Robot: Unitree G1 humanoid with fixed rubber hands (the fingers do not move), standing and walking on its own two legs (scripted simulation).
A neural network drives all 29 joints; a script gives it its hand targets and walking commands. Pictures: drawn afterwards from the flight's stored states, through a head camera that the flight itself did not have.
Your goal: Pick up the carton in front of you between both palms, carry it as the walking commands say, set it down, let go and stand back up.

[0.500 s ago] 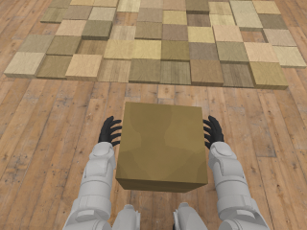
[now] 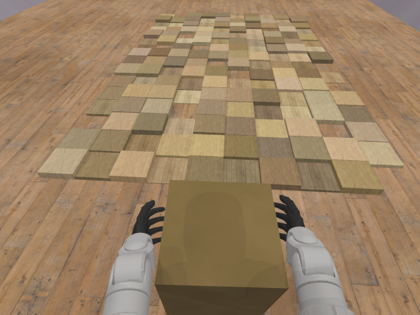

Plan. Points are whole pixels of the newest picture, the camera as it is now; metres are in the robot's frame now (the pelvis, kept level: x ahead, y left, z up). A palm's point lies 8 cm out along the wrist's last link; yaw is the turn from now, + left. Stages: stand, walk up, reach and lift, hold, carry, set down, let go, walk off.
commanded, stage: reach and lift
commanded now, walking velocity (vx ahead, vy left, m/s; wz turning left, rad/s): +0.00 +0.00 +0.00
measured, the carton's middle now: (216, 252) +0.29 +0.00 -0.06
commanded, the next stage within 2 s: hold in 1.00 s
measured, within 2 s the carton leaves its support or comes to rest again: neither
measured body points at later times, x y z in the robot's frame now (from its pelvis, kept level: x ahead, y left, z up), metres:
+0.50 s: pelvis -0.02 +0.00 +0.01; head -0.03 +0.00 +0.46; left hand +0.30 +0.15 +0.03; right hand +0.30 -0.15 +0.03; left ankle +0.01 +0.12 -0.73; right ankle +0.01 -0.12 -0.73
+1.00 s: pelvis +0.00 +0.00 +0.01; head -0.03 +0.00 +0.46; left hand +0.30 +0.15 +0.04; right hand +0.30 -0.15 +0.04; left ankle +0.01 +0.12 -0.73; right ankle +0.01 -0.12 -0.73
